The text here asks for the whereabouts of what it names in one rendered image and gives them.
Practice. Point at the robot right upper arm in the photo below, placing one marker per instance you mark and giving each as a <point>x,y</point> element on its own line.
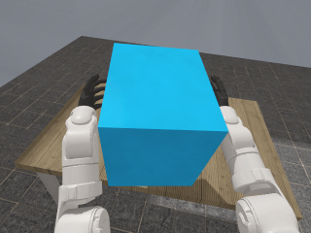
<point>265,213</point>

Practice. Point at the table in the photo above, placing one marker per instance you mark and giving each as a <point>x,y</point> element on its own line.
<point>213,187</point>

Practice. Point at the robot right forearm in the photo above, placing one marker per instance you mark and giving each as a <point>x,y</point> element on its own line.
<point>248,173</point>

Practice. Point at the robot left hand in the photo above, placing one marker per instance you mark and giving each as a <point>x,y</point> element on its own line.
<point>88,97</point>

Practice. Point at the robot left forearm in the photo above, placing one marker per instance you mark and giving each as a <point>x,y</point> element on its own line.
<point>79,159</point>

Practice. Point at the robot right hand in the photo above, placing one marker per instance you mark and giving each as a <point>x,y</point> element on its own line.
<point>219,90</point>

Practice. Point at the carton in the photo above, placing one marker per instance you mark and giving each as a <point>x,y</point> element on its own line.
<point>160,121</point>

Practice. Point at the robot left upper arm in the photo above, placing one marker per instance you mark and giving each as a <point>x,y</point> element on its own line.
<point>94,219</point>

